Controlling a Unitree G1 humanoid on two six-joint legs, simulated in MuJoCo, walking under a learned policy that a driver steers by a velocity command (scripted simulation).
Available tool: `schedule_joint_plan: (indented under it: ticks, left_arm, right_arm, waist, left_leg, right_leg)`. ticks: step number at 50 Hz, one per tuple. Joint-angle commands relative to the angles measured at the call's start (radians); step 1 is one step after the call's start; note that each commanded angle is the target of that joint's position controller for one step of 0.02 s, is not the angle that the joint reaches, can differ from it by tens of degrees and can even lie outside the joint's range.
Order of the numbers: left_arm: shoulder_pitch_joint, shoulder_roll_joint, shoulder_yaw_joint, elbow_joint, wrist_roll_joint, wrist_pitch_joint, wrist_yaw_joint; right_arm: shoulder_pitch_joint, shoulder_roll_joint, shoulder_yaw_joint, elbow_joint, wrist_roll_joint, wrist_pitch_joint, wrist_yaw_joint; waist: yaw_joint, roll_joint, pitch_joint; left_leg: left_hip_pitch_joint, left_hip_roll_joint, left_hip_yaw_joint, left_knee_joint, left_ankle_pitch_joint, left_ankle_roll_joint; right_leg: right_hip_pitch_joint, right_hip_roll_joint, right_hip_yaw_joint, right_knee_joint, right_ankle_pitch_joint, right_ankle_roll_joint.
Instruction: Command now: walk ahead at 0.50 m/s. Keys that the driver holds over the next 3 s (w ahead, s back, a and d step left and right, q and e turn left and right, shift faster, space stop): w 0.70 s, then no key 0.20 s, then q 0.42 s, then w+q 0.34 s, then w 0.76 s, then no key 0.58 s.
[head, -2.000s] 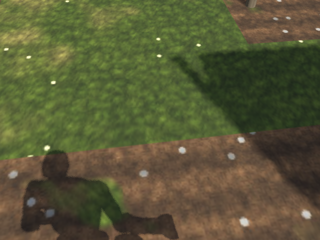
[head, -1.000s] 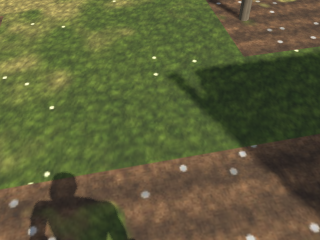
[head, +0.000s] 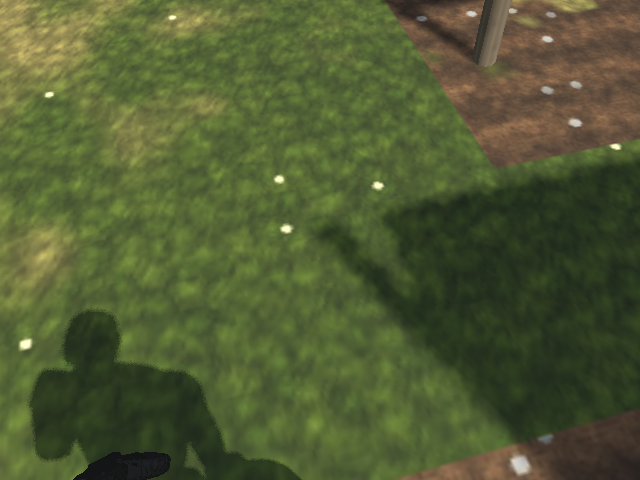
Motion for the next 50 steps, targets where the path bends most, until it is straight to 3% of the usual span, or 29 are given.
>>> schedule_joint_plan:
  ticks: [1,2,3,4,5,6,7,8,9,10,11,14,18,23,26,27,28,29,30,31,32,33,34,36,39,40,44,47,50]
  left_arm:
    - [0.224,0.201,0.073,0.007,0.001,-0.018,0.006]
    - [0.422,0.282,0.093,0.044,0.014,-0.013,0.018]
    - [0.446,0.310,0.097,0.067,0.013,-0.007,0.011]
    - [0.416,0.204,0.069,0.057,0.004,-0.006,0.012]
    - [0.330,0.169,0.057,0.040,0.005,-0.006,0.017]
    - [0.255,0.153,0.050,0.026,0.010,-0.007,0.017]
    - [0.213,0.128,0.044,0.020,0.017,-0.009,0.014]
    - [0.199,0.113,0.038,0.022,0.028,-0.012,0.012]
    - [0.206,0.099,0.036,0.030,0.027,-0.016,0.006]
    - [0.208,0.121,0.040,0.039,0.022,-0.019,0.007]
    - [0.212,0.137,0.045,0.046,0.019,-0.022,0.010]
    - [0.255,0.160,0.051,0.068,0.017,-0.016,0.027]
    - [0.318,0.176,0.052,0.096,0.008,-0.007,0.040]
    - [0.395,0.189,0.059,0.145,-0.003,0.015,0.046]
    - [0.369,0.209,0.067,0.144,-0.003,0.032,0.052]
    - [0.347,0.210,0.067,0.140,-0.002,0.038,0.053]
    - [0.348,0.183,0.055,0.131,0.006,0.042,0.055]
    - [0.425,0.107,0.029,0.107,0.020,0.032,0.051]
    - [0.488,0.036,0.006,0.123,0.018,0.009,0.043]
    - [0.400,0.149,0.035,0.112,-0.012,-0.009,0.036]
    - [0.316,0.179,0.042,0.083,-0.029,-0.020,0.035]
    - [0.272,0.175,0.044,0.077,-0.019,-0.022,0.042]
    - [0.269,0.162,0.049,0.077,-0.006,-0.014,0.047]
    - [0.309,0.120,0.047,0.089,0.000,0.010,0.050]
    - [0.293,0.099,0.047,0.078,0.017,0.030,0.060]
    - [0.269,0.090,0.045,0.068,0.023,0.031,0.060]
    - [0.141,0.065,0.031,0.041,0.019,0.029,0.050]
    - [0.076,0.089,0.035,0.020,0.021,0.030,0.046]
    - [0.083,0.135,0.049,0.011,0.029,0.021,0.046]
  right_arm:
    - [-0.023,-0.157,-0.028,-0.050,-0.005,0.007,-0.007]
    - [-0.014,-0.120,-0.009,-0.082,-0.028,0.002,-0.009]
    - [0.118,0.013,0.025,-0.075,-0.014,-0.024,0.006]
    - [0.031,-0.114,-0.002,-0.071,0.014,-0.047,0.009]
    - [-0.069,-0.156,-0.015,-0.104,0.035,-0.062,0.012]
    - [-0.114,-0.146,-0.014,-0.112,0.030,-0.066,0.005]
    - [-0.135,-0.136,-0.021,-0.114,0.013,-0.060,0.001]
    - [-0.112,-0.118,-0.022,-0.111,0.007,-0.049,0.002]
    - [-0.101,-0.097,-0.021,-0.107,0.003,-0.038,0.002]
    - [-0.084,-0.070,-0.017,-0.109,0.003,-0.027,0.001]
    - [-0.103,-0.069,-0.016,-0.117,0.001,-0.019,-0.001]
    - [-0.216,-0.072,-0.017,-0.158,-0.011,-0.014,-0.002]
    - [-0.363,-0.045,-0.005,-0.198,-0.007,-0.027,0.011]
    - [-0.481,-0.062,-0.002,-0.251,0.004,-0.037,0.036]
    - [-0.421,-0.102,-0.017,-0.247,0.004,-0.044,0.047]
    - [-0.321,-0.128,-0.033,-0.218,0.002,-0.044,0.044]
    - [-0.151,-0.177,-0.058,-0.166,-0.001,-0.043,0.036]
    - [-0.006,-0.266,-0.080,-0.140,-0.022,-0.040,0.028]
    - [0.038,-0.263,-0.077,-0.123,-0.010,-0.034,0.034]
    - [0.003,-0.183,-0.053,-0.128,0.000,-0.036,0.033]
    - [-0.088,-0.157,-0.043,-0.147,0.000,-0.038,0.030]
    - [-0.160,-0.134,-0.036,-0.160,-0.010,-0.039,0.030]
    - [-0.201,-0.109,-0.029,-0.166,-0.021,-0.043,0.033]
    - [-0.227,-0.090,-0.024,-0.160,-0.027,-0.050,0.038]
    - [-0.207,-0.115,-0.027,-0.129,-0.028,-0.055,0.028]
    - [-0.201,-0.121,-0.028,-0.121,-0.028,-0.050,0.020]
    - [-0.159,-0.137,-0.025,-0.089,-0.024,-0.031,0.002]
    - [-0.128,-0.142,-0.025,-0.057,-0.013,-0.012,-0.002]
    - [-0.150,-0.161,-0.035,-0.057,0.002,0.012,-0.009]
  waist:
    - [0.185,0.111,-0.150]
    - [0.239,-0.018,-0.317]
    - [0.156,-0.276,-0.432]
    - [0.200,-0.153,-0.349]
    - [0.185,-0.114,-0.200]
    - [0.150,-0.022,-0.127]
    - [0.123,-0.001,-0.070]
    - [0.090,-0.024,-0.062]
    - [0.080,-0.028,-0.051]
    - [0.059,-0.043,-0.052]
    - [0.057,-0.036,-0.032]
    - [0.080,-0.016,0.011]
    - [0.129,-0.020,0.037]
    - [0.152,-0.027,0.063]
    - [0.097,-0.054,0.016]
    - [0.038,-0.056,-0.044]
    - [-0.031,-0.033,-0.154]
    - [-0.032,0.123,-0.312]
    - [-0.013,0.307,-0.414]
    - [-0.033,0.216,-0.316]
    - [-0.011,0.169,-0.178]
    - [0.017,0.097,-0.106]
    - [0.051,0.086,-0.058]
    - [0.094,0.112,-0.042]
    - [0.120,0.090,-0.026]
    - [0.119,0.089,-0.029]
    - [0.069,0.096,-0.053]
    - [0.048,0.100,-0.046]
    - [0.073,0.104,-0.043]
  left_leg:
    - [-0.074,0.225,-0.059,0.355,0.889,0.104]
    - [-0.312,0.154,-0.014,0.688,0.558,0.068]
    - [-0.703,-0.030,-0.069,0.987,-0.177,0.014]
    - [-0.816,0.026,-0.177,1.083,-0.200,0.032]
    - [-0.864,0.077,-0.150,1.077,-0.103,0.046]
    - [-0.821,0.129,-0.120,1.028,-0.008,0.041]
    - [-0.784,0.157,-0.111,0.969,0.045,0.031]
    - [-0.724,0.181,-0.117,0.940,0.080,0.027]
    - [-0.690,0.186,-0.113,0.915,0.093,0.025]
    - [-0.688,0.190,-0.103,0.887,0.103,0.013]
    - [-0.704,0.200,-0.100,0.854,0.124,0.000]
    - [-0.782,0.203,-0.088,0.687,0.269,-0.028]
    - [-0.720,0.157,-0.041,0.421,0.470,-0.024]
    - [-0.757,0.133,-0.053,0.296,0.421,0.010]
    - [-0.640,0.096,-0.027,0.265,0.309,0.050]
    - [-0.494,0.062,0.005,0.245,0.305,0.072]
    - [-0.244,0.070,-0.004,0.262,0.329,0.104]
    - [0.147,0.303,-0.327,0.282,0.290,0.217]
    - [0.324,0.436,-0.717,0.124,0.109,0.311]
    - [0.259,0.406,-0.687,0.076,-0.005,0.267]
    - [0.110,0.380,-0.551,0.049,0.038,0.230]
    - [-0.036,0.346,-0.452,0.017,0.123,0.215]
    - [-0.149,0.314,-0.379,-0.018,0.201,0.207]
    - [-0.253,0.280,-0.288,-0.063,0.365,0.209]
    - [-0.300,0.253,-0.137,-0.042,0.809,0.212]
    - [-0.298,0.243,-0.102,-0.035,0.873,0.206]
    - [-0.277,0.192,-0.021,-0.020,0.858,0.159]
    - [-0.208,0.220,-0.071,0.021,0.809,0.164]
    - [-0.141,0.237,-0.158,0.135,0.762,0.153]
  right_leg:
    - [0.372,0.034,-0.024,-0.013,-0.025,-0.078]
    - [0.704,-0.180,0.226,0.027,0.000,-0.151]
    - [0.998,-0.371,0.703,-0.102,-0.213,-0.307]
    - [0.945,-0.331,0.696,-0.165,-0.312,-0.262]
    - [0.802,-0.297,0.532,-0.190,-0.252,-0.216]
    - [0.653,-0.260,0.426,-0.222,-0.139,-0.195]
    - [0.540,-0.224,0.349,-0.254,-0.059,-0.187]
    - [0.473,-0.201,0.300,-0.284,-0.024,-0.180]
    - [0.433,-0.177,0.255,-0.300,0.056,-0.173]
    - [0.410,-0.181,0.233,-0.323,0.056,-0.189]
    - [0.383,-0.181,0.212,-0.346,0.061,-0.197]
    - [0.386,-0.165,0.151,-0.377,0.089,-0.192]
    - [0.393,-0.120,0.069,-0.389,0.063,-0.149]
    - [0.569,-0.196,0.088,-0.323,0.074,-0.137]
    - [0.633,-0.217,0.089,-0.218,0.276,-0.107]
    - [0.619,-0.187,0.060,-0.100,0.430,-0.089]
    - [0.526,-0.131,0.021,0.103,0.436,-0.060]
    - [0.191,-0.025,-0.031,0.470,0.126,-0.004]
    - [-0.074,0.114,0.057,0.710,-0.565,0.028]
    - [-0.187,0.056,0.143,0.814,-0.569,0.008]
    - [-0.228,0.002,0.110,0.803,-0.471,-0.007]
    - [-0.192,-0.045,0.087,0.755,-0.375,-0.006]
    - [-0.139,-0.077,0.087,0.703,-0.315,-0.003]
    - [-0.043,-0.098,0.087,0.648,-0.274,0.013]
    - [-0.034,-0.082,0.058,0.536,-0.212,0.055]
    - [-0.035,-0.078,0.051,0.466,-0.162,0.066]
    - [0.066,-0.029,0.014,0.178,0.066,0.063]
    - [0.079,-0.008,0.035,0.089,0.061,0.057]
    - [0.095,0.014,0.048,-0.001,-0.026,0.032]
